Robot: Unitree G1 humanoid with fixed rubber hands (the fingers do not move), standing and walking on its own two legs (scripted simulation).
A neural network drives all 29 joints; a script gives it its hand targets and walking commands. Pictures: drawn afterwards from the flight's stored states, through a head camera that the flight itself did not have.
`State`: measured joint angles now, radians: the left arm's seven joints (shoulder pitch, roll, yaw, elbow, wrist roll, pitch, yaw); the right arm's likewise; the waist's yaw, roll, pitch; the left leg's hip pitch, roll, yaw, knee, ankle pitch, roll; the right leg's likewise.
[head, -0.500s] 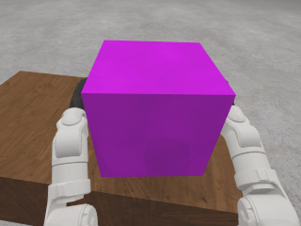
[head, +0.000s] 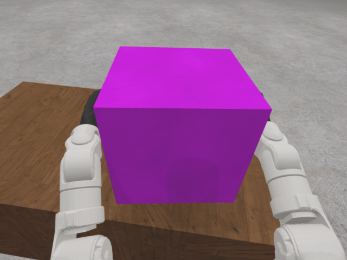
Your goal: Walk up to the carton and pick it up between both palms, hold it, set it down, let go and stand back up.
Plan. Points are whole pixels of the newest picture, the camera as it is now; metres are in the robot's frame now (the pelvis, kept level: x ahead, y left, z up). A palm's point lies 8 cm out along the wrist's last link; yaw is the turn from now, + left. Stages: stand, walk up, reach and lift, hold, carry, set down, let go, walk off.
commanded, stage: hold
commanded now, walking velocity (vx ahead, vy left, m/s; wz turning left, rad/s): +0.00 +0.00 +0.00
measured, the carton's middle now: (175, 122) +0.39 +0.00 +0.15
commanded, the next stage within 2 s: none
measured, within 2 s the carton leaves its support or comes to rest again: neither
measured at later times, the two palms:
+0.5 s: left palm (85, 124) +0.34 +0.19 +0.19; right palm (258, 122) +0.35 -0.18 +0.19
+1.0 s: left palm (87, 125) +0.35 +0.19 +0.18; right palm (256, 123) +0.36 -0.18 +0.18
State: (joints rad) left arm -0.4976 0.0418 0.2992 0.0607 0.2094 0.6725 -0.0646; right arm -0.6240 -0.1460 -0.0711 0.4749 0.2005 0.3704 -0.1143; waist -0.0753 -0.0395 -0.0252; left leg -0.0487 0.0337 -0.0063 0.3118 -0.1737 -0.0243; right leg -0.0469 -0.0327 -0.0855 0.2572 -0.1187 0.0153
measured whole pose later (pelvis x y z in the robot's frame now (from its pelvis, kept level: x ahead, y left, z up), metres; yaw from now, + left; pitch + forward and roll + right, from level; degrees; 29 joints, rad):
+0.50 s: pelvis -0.01 +0.00 +0.00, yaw +0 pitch -6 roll -1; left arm -0.52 0.05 0.31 0.05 0.21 0.71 -0.08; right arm -0.63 -0.13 -0.09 0.48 0.18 0.39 -0.11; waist -0.06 -0.04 -0.03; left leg -0.04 0.03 -0.01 0.32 -0.17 -0.02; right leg -0.04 -0.03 -0.08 0.27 -0.11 0.01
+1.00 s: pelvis +0.00 +0.00 +0.00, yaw +0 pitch -6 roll -1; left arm -0.51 0.06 0.30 0.06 0.21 0.69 -0.07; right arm -0.62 -0.13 -0.08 0.48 0.18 0.36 -0.11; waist -0.07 -0.05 -0.02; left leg -0.05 0.03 -0.02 0.32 -0.17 -0.03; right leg -0.04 -0.03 -0.09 0.26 -0.12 0.01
